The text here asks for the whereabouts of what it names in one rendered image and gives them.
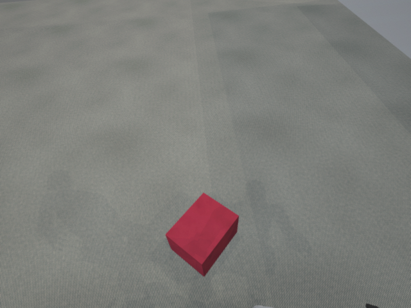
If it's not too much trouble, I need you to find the carton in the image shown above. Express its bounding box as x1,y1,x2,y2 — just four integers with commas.
165,193,239,276

